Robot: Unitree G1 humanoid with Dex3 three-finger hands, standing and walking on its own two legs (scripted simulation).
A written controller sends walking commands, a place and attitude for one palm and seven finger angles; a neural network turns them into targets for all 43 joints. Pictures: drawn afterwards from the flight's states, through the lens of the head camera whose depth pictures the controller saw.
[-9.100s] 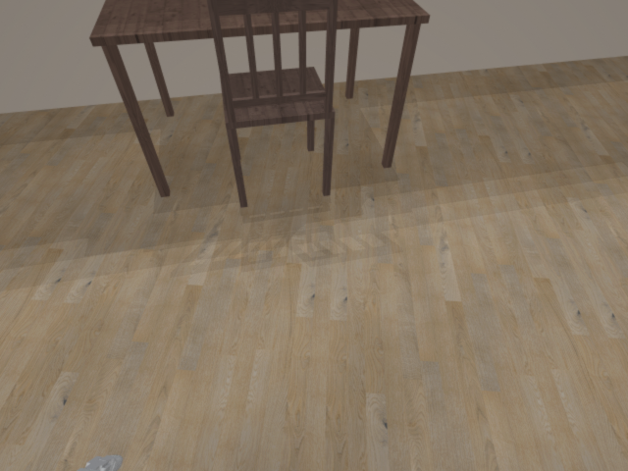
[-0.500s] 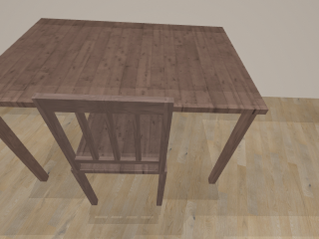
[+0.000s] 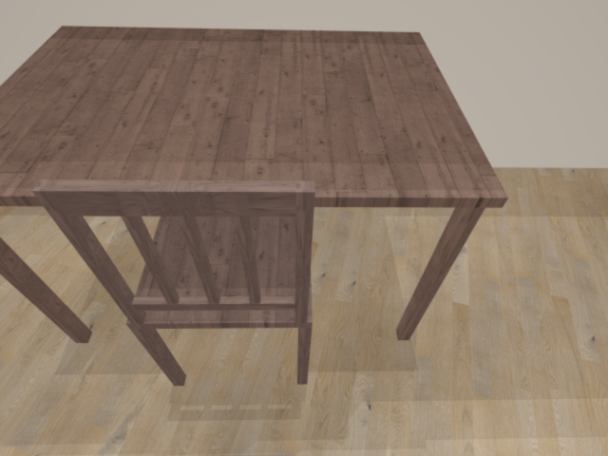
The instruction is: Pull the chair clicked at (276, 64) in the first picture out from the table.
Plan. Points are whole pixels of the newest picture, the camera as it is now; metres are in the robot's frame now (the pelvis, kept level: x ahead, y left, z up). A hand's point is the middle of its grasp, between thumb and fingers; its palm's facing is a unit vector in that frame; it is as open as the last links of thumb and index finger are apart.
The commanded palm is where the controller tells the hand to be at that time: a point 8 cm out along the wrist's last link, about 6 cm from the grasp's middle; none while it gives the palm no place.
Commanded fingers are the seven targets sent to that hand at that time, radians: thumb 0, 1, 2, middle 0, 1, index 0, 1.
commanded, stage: come to a stop and stand still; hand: left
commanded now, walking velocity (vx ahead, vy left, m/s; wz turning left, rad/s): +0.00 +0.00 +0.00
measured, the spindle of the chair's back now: (202, 262) +0.45 +0.22 -0.09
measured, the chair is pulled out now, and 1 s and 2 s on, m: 0.00 0.00 0.00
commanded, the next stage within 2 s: look again from close up in 0.62 s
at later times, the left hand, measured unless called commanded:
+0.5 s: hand out of the picture +0.01 +0.22 -0.18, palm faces +0.02 -0.97 -0.23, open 7.4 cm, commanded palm none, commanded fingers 0.00 0.90 0.90 -0.20 -0.30 -0.20 -0.30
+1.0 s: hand out of the picture -0.05 +0.22 -0.18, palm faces +0.01 -0.98 -0.20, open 7.4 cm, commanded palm none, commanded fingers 0.00 0.90 0.90 -0.20 -0.30 -0.20 -0.30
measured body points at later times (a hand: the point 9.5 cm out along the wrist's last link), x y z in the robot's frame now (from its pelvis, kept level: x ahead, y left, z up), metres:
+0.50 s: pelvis -0.03 +0.03 +0.00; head +0.00 +0.04 +0.44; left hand +0.01 +0.27 -0.16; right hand +0.04 -0.21 -0.15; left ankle +0.04 +0.12 -0.73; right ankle -0.08 -0.12 -0.73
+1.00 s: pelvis -0.02 +0.04 +0.00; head +0.01 +0.05 +0.45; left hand -0.05 +0.27 -0.16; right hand +0.02 -0.19 -0.15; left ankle +0.04 +0.12 -0.73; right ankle -0.08 -0.12 -0.73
